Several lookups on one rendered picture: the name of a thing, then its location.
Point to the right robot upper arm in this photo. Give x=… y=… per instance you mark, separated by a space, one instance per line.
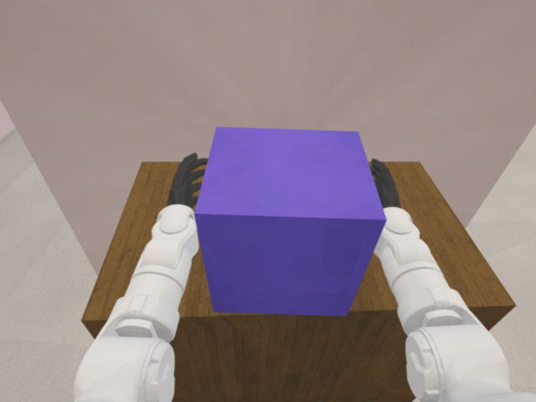
x=458 y=363

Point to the left robot upper arm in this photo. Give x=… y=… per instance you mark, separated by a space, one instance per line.
x=127 y=369

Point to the pedestal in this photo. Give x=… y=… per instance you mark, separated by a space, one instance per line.
x=255 y=357

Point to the robot right hand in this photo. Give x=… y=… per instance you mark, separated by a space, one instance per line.
x=385 y=184

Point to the carton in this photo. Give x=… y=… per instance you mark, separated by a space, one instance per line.
x=287 y=220

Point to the robot left hand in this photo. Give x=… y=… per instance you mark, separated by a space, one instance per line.
x=182 y=189

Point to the right robot forearm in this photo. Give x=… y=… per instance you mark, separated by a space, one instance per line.
x=419 y=287

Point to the left robot forearm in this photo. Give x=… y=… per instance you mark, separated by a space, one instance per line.
x=149 y=308

